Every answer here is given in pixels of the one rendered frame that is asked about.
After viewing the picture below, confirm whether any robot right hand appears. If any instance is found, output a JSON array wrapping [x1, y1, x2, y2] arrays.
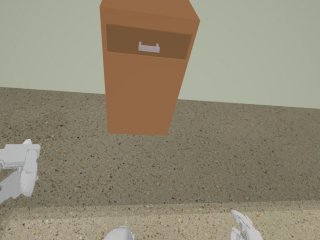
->
[[230, 209, 263, 240]]

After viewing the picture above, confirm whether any drawer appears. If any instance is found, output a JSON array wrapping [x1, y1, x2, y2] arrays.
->
[[106, 23, 191, 60]]

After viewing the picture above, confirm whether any robot left thigh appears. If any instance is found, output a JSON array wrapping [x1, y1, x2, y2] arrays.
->
[[103, 228, 135, 240]]

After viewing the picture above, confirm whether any robot left hand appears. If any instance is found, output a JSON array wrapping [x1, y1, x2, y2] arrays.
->
[[0, 139, 41, 204]]

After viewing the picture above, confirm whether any handle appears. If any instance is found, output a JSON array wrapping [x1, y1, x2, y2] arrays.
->
[[138, 41, 160, 53]]

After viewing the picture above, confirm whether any cabinet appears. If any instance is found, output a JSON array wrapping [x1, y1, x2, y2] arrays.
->
[[99, 0, 200, 136]]

